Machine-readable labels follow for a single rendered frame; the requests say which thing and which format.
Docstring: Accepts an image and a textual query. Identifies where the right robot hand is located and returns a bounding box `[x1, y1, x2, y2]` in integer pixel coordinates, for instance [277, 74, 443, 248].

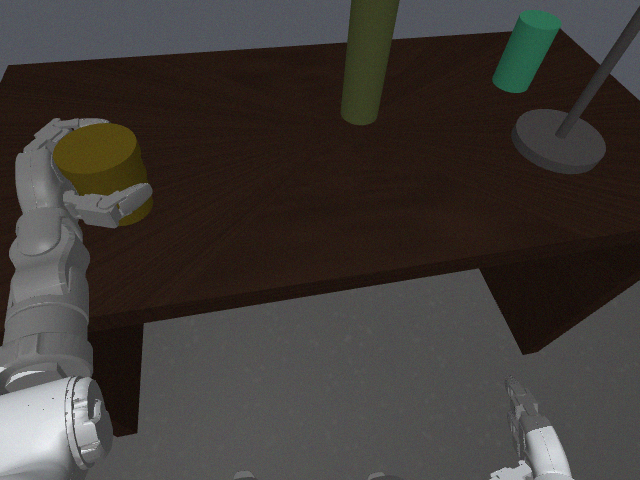
[490, 375, 572, 480]

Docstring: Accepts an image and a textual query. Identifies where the left robot arm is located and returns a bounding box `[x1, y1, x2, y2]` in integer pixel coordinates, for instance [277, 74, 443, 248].
[0, 207, 113, 480]

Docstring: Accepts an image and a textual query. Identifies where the left robot hand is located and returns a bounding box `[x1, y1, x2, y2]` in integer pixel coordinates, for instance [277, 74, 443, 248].
[15, 118, 153, 228]

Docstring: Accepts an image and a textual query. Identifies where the desk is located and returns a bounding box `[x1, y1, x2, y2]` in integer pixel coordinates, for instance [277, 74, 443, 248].
[0, 29, 640, 437]

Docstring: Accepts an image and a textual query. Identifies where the desk lamp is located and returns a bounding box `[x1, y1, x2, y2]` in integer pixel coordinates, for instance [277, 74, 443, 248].
[511, 6, 640, 174]

